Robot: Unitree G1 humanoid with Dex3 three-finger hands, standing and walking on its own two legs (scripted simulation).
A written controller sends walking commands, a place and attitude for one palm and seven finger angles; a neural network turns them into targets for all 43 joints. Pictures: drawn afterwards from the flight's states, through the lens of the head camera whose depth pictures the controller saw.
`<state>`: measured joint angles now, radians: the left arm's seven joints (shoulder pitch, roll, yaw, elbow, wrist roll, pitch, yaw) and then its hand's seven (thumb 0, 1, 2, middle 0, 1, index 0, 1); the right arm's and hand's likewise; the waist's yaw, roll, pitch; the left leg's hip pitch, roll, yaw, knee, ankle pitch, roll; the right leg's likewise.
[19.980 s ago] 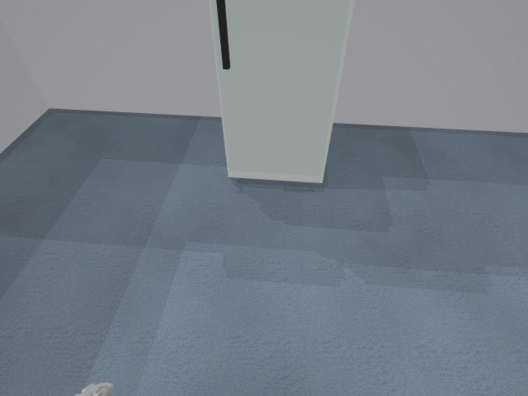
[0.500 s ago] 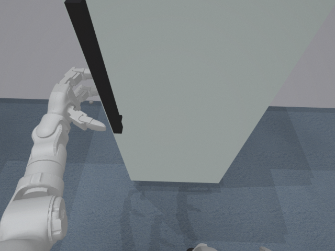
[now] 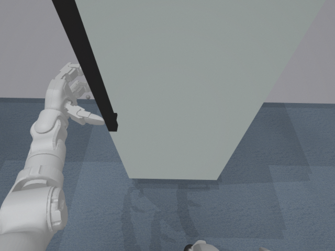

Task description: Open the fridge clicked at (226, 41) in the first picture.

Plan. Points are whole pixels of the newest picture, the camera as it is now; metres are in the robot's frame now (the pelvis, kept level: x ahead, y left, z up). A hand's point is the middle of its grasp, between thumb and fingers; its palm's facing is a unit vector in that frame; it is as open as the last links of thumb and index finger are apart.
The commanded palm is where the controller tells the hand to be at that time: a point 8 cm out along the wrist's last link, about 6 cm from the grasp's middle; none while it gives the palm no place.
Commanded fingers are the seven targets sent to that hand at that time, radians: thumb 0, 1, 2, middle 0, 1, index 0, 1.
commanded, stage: slide the fingers in behind the handle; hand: left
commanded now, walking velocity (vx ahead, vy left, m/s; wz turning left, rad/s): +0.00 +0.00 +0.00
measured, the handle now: (98, 77) +0.49 +0.16 +0.13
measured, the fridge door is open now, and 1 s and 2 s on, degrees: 0 0 0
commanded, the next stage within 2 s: grip the handle and tug to test in 1.68 s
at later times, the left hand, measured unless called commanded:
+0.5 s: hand (90, 98) +0.44 +0.18 +0.11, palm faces -0.06 -1.00 -0.02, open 14.0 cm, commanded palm +0.41 +0.23 +0.11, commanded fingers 0.00 -0.50 0.30 -0.30 -1.20 -0.30 -1.20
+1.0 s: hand (99, 99) +0.43 +0.15 +0.11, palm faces -0.07 -1.00 -0.01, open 14.0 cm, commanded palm +0.40 +0.21 +0.11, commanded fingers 0.00 -0.50 0.30 -0.30 -1.20 -0.30 -1.20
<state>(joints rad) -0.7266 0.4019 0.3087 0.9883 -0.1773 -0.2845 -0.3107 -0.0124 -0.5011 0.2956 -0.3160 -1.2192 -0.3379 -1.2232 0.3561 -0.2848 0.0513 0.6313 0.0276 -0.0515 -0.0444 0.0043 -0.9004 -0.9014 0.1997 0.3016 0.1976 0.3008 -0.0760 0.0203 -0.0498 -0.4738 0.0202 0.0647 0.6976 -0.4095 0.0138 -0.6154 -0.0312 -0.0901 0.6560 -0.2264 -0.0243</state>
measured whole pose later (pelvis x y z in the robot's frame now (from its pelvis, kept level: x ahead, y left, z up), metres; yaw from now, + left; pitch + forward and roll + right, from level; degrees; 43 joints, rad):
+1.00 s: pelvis +0.01 +0.01 +0.00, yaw +0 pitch +9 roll +0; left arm -0.62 0.27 0.22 0.79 -0.17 -0.25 -0.21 -0.01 -0.50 0.30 -0.30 -1.20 -0.30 -1.20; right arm 0.34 -0.26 0.04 0.62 0.02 -0.06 -0.02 0.00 -0.90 -0.90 0.20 0.30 0.20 0.30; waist -0.05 0.03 -0.07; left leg -0.42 0.01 0.08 0.67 -0.41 0.02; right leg -0.57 -0.03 -0.08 0.63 -0.23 -0.01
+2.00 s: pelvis +0.00 +0.00 +0.00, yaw +0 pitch +10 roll +0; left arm -0.67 0.28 0.22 0.87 -0.16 -0.27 -0.19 -0.01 -0.33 0.37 -0.32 -1.23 -0.31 -1.22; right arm 0.35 -0.27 0.04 0.63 0.02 -0.07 -0.02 0.01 -0.90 -0.90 0.20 0.30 0.20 0.30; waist -0.06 0.03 -0.06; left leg -0.44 0.01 0.07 0.67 -0.40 0.02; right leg -0.59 -0.03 -0.08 0.64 -0.22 -0.02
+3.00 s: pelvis +0.01 +0.01 +0.01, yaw -1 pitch +9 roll +0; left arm -0.55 0.25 0.21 0.71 -0.17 -0.21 -0.15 0.01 0.70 0.79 -0.31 -1.36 -0.29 -1.37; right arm 0.34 -0.26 0.03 0.61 0.01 -0.08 -0.01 0.01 -0.90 -0.90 0.20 0.30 0.20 0.30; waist -0.05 0.03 -0.08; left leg -0.40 0.02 0.09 0.64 -0.40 0.02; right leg -0.56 -0.02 -0.06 0.62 -0.22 -0.02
